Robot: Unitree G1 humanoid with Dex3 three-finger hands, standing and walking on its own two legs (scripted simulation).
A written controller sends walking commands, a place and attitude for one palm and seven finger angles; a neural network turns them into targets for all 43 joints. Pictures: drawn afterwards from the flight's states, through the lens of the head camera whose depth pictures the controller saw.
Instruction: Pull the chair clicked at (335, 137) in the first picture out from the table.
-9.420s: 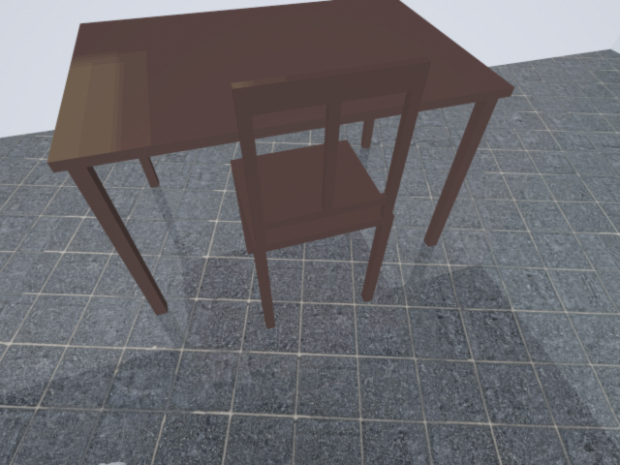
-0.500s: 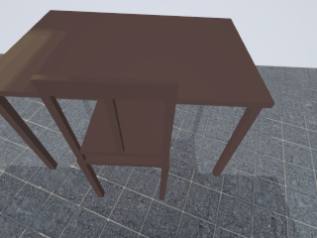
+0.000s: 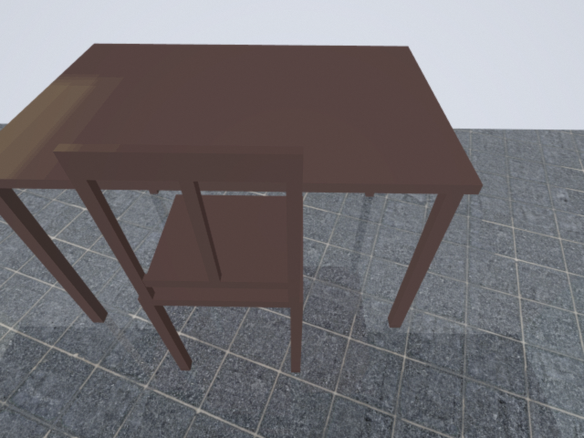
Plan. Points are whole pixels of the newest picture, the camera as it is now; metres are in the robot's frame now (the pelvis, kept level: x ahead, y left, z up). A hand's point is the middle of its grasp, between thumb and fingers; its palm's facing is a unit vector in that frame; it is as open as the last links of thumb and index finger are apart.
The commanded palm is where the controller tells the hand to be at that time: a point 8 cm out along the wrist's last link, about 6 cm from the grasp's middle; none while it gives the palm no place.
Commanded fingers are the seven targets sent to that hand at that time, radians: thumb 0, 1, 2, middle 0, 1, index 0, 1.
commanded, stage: come to a stop and stand still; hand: left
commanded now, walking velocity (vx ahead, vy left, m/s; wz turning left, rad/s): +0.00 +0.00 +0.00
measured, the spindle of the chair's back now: (203, 235) +0.49 +0.21 -0.06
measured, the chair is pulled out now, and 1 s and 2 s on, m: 0.00 0.00 0.00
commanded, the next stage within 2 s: look again from close up in 0.16 s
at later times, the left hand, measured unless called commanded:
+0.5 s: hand out of the picture +0.02 +0.17 -0.17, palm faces -0.01 -0.98 -0.18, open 7.4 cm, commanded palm none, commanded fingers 0.00 0.90 0.90 -0.20 -0.30 -0.20 -0.30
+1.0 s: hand out of the picture +0.06 +0.18 -0.17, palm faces -0.01 -0.98 -0.20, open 7.4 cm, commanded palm none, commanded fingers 0.00 0.90 0.90 -0.20 -0.30 -0.20 -0.30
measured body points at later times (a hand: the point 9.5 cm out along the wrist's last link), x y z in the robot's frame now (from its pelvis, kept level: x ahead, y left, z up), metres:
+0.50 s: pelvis +0.03 +0.00 +0.01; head +0.04 +0.01 +0.46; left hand +0.03 +0.22 -0.15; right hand +0.01 -0.21 -0.15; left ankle +0.04 +0.12 -0.73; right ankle -0.01 -0.09 -0.73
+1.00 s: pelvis +0.06 +0.01 +0.01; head +0.07 +0.02 +0.46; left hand +0.06 +0.23 -0.15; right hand +0.08 -0.22 -0.14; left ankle +0.04 +0.12 -0.73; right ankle -0.01 -0.09 -0.73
